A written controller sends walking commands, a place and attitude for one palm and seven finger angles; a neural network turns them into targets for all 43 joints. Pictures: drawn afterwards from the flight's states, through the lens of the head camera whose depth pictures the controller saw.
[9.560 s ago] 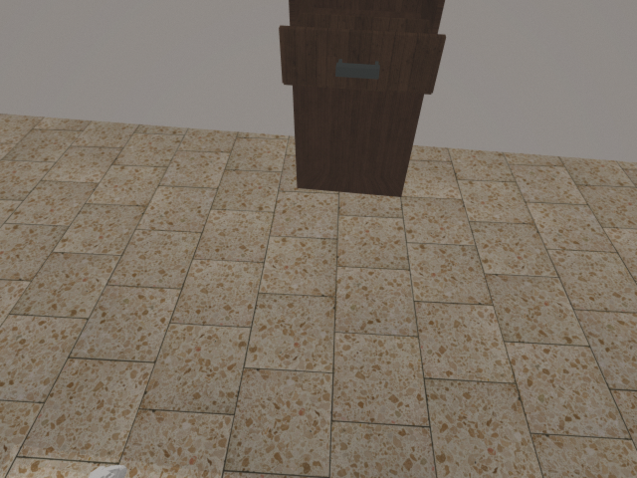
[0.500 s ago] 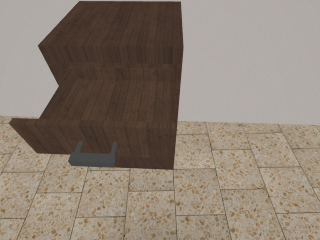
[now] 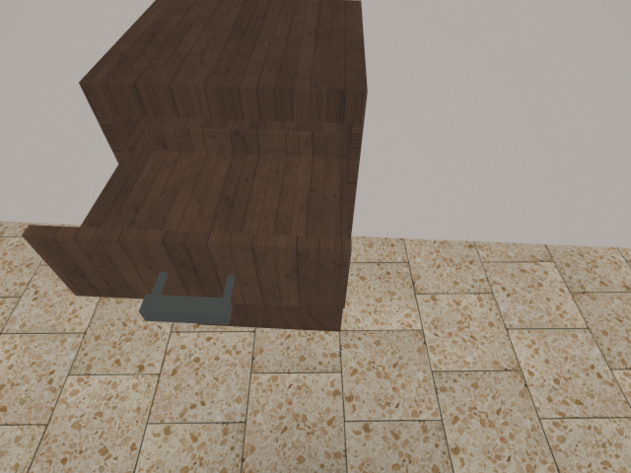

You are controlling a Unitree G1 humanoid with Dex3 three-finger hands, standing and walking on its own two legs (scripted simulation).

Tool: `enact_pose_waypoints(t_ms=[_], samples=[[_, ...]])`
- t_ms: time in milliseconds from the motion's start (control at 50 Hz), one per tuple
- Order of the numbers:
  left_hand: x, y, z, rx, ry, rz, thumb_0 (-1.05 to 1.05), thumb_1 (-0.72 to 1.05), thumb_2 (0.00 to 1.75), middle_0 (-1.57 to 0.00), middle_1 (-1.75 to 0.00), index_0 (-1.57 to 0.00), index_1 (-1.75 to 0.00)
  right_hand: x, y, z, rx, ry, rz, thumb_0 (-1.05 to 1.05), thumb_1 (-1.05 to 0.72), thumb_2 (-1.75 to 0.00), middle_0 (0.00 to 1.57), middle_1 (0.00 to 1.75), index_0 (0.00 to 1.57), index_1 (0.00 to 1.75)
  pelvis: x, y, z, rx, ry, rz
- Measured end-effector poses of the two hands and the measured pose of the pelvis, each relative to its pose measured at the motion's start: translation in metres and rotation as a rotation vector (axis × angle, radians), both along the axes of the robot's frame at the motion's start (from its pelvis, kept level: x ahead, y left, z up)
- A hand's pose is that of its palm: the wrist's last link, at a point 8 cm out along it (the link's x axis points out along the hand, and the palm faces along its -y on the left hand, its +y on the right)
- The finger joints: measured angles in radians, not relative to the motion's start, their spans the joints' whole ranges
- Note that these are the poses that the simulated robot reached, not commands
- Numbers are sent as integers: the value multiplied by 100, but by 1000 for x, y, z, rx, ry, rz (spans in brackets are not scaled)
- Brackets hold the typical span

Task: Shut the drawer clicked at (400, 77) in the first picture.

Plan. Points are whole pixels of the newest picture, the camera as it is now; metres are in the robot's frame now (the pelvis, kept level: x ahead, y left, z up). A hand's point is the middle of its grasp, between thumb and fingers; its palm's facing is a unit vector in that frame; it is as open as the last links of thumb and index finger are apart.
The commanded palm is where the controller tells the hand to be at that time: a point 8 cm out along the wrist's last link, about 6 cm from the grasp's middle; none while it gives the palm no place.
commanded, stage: look again from close up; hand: left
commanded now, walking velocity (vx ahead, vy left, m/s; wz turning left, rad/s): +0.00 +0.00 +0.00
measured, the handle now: (191, 294) +0.35 +0.21 -0.01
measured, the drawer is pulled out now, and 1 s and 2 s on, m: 0.30 0.30 0.30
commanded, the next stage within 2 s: shuffle to correct the standing spot in 0.08 s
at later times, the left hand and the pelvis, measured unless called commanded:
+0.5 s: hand out of the picture +0.00 +0.17 -0.18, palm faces +0.06 -0.98 -0.17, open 7.4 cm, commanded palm none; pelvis +0.03 +0.01 -0.01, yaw +0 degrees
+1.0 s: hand out of the picture +0.09 +0.19 -0.17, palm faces +0.04 -0.97 -0.24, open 7.4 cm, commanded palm none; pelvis +0.07 +0.01 +0.00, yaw +0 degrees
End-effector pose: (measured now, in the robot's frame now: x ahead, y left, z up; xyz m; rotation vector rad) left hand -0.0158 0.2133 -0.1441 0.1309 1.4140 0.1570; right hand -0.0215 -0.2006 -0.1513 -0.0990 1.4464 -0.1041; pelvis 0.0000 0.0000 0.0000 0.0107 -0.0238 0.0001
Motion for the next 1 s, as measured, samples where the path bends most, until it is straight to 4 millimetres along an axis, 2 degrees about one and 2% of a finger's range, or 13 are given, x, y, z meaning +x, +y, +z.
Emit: enact_pose_waypoints(t_ms=[280,480,620,720,800,1000], samples=[[-3,2,-3,-9,7,5,1,91,90,-20,-30,-20,-30,-3,6,0,-2,5,-6,0,-91,-90,20,30,20,30,1,5,-2,1,0,-3],[6,6,-10,-12,33,33,1,91,90,-20,-30,-20,-30,0,5,-6,-7,58,-17,0,-91,-90,20,30,20,30,28,6,-10,-1,16,3],[23,11,-19,-24,65,45,1,90,90,-20,-30,-20,-30,30,8,-6,-38,35,-15,0,-91,-90,20,30,20,30,53,13,-16,0,20,1],[60,12,-13,4,14,48,1,91,90,-20,-30,-20,-30,49,11,-9,-27,40,-11,0,-91,-90,20,30,20,30,67,11,-13,0,12,5],[78,15,-3,35,-14,21,2,92,90,-20,-30,-20,-30,70,8,-5,-24,24,-19,1,-92,-90,20,30,20,30,72,7,-6,7,29,2],[96,26,2,64,-43,4,1,91,90,-20,-30,-20,-30,98,-16,-1,-71,-43,1,1,-93,-90,20,30,20,30,67,7,-4,7,61,0]])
